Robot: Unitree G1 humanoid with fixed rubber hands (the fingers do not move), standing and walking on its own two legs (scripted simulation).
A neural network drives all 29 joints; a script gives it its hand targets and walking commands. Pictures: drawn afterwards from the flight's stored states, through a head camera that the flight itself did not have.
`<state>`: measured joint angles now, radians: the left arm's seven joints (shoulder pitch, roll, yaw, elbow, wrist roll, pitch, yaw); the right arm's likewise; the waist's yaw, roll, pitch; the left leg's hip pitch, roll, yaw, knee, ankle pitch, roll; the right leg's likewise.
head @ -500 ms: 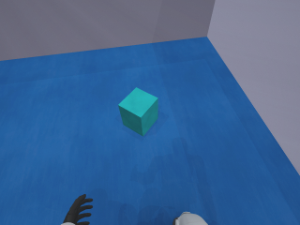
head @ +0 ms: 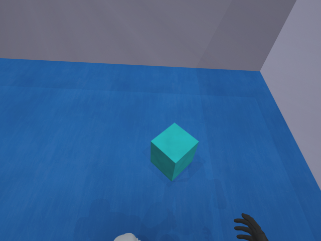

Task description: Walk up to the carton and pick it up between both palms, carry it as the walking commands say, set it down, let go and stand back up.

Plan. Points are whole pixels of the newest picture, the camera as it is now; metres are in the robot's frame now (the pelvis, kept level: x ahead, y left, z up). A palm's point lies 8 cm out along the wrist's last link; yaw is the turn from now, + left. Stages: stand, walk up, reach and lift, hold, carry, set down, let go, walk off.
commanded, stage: walk up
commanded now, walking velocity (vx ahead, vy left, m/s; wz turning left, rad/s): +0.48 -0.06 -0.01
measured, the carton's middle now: (173, 152) +0.72 -0.04 -0.63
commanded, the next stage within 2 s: none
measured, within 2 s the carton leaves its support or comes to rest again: neither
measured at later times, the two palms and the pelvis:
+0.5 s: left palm (110, 197) +0.25 +0.18 -0.11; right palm out of the picture +0.17 -0.28 -0.14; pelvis +0.16 -0.04 +0.01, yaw +1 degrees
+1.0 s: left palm (95, 162) +0.36 +0.26 -0.12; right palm (247, 196) +0.27 -0.22 -0.09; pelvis +0.27 +0.02 +0.03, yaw -1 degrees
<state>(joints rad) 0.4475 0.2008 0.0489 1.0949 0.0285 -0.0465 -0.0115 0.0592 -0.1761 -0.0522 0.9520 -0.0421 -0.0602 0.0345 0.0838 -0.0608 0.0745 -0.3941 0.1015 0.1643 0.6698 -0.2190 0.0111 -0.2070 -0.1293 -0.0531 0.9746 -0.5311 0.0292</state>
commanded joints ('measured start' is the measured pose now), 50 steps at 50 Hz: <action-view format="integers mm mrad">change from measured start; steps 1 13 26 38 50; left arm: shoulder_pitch -85 -264 -165 -264 -249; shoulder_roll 28 10 167 77 8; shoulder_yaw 13 6 49 53 24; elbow -106 -179 -128 -183 -135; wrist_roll -15 -17 1 18 -37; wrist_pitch -9 28 -7 40 58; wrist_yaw -10 -43 40 9 41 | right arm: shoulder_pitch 182 270 200 265 232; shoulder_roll -196 -150 -34 -205 -102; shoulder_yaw -37 -35 -32 -61 9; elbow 10 54 33 41 100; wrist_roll -7 2 1 10 25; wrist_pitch -16 -9 71 39 -7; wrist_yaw -17 -33 -6 -48 -67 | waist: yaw -119 -74 -66 -164 -76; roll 162 253 -68 304 238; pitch -31 3 -36 -44 -7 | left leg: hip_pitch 218 174 -93 300 356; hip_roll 297 201 40 372 140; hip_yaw -428 -144 -124 -585 -144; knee -501 -389 239 -598 -283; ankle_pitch -191 163 -224 -451 982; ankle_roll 77 60 -34 162 104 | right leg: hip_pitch -383 -115 9 -464 -137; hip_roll -43 31 -306 24 96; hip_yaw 47 -66 211 50 6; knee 239 -415 -729 88 -408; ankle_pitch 198 333 444 70 183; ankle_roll -28 -21 -193 -25 -9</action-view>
